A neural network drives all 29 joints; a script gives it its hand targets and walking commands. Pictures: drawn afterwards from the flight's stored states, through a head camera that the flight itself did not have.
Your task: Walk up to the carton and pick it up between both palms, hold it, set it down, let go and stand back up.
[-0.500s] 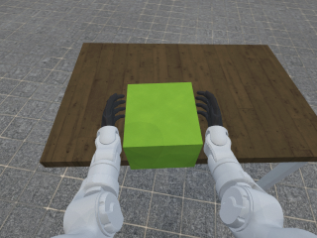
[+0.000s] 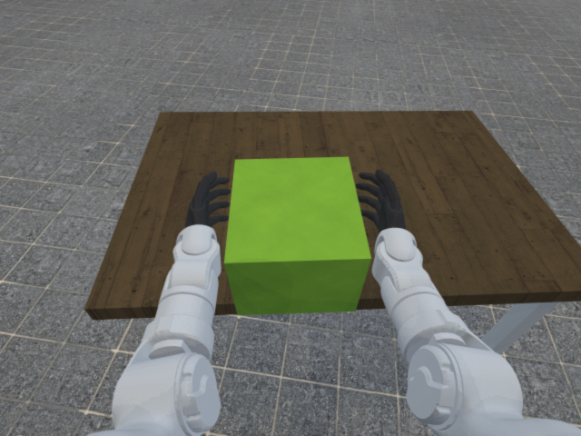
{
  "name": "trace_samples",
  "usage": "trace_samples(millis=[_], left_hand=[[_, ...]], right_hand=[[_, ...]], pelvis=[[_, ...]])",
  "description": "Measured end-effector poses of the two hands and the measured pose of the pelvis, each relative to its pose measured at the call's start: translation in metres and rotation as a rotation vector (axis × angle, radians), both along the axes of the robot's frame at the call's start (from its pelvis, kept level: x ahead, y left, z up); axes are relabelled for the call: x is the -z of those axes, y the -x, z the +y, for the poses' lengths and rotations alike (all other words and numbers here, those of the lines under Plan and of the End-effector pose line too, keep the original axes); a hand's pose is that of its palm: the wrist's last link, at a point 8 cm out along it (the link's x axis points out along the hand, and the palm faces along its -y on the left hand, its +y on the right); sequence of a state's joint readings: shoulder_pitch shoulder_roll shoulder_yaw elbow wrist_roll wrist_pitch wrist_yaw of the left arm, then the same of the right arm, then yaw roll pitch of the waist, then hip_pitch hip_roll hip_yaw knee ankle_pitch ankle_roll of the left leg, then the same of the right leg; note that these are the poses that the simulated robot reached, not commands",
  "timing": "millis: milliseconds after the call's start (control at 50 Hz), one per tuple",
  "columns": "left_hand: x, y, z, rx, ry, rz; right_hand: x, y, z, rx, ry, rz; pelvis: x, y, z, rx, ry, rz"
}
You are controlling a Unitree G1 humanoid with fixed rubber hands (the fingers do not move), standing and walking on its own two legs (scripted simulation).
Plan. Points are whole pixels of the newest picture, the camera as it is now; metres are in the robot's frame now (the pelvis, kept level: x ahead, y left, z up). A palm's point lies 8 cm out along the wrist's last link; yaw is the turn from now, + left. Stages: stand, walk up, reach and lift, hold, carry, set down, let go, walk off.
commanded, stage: reach and lift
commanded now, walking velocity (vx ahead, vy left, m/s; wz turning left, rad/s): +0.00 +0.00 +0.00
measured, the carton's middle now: (294, 234) +0.41 +0.03 +0.05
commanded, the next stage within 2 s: hold in 1.68 s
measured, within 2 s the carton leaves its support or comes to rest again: neither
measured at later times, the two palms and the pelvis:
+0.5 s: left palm (191, 215) +0.36 +0.17 +0.13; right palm (397, 219) +0.36 -0.10 +0.14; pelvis -0.01 +0.01 +0.00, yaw +2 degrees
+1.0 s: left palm (191, 211) +0.35 +0.17 +0.16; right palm (408, 215) +0.35 -0.11 +0.16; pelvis -0.02 +0.00 +0.00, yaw +2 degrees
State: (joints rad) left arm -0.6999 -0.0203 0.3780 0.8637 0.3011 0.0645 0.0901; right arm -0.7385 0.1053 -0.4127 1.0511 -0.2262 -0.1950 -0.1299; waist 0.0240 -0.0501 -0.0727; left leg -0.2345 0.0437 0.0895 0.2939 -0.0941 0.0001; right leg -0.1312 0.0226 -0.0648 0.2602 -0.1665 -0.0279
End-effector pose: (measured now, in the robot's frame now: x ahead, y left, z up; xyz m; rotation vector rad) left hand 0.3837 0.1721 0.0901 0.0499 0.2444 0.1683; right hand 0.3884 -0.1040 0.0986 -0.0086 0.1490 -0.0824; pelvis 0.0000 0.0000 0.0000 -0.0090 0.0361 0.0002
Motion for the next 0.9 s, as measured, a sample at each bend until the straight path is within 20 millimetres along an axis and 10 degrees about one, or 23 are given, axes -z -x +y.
trace_samples(millis=[900], left_hand=[[-0.058,0.037,-0.004,0.027,-0.076,-0.013]], right_hand=[[-0.054,0.036,-0.004,0.003,-0.041,-0.059]], pelvis=[[0.002,0.016,0.004,-0.032,-0.003,-0.175]])
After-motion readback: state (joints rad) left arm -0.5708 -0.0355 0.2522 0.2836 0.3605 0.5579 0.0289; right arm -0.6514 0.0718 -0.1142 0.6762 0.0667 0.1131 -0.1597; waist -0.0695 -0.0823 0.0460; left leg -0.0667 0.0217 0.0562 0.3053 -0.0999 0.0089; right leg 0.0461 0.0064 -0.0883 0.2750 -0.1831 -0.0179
